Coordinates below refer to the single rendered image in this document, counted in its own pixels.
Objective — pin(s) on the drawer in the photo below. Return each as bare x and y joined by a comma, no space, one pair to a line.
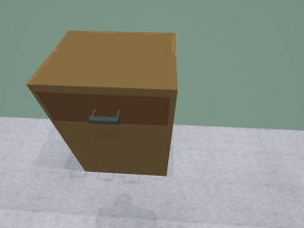
135,109

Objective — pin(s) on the cabinet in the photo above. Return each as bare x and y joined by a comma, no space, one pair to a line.
113,63

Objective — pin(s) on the handle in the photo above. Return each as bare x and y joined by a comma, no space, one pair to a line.
104,120

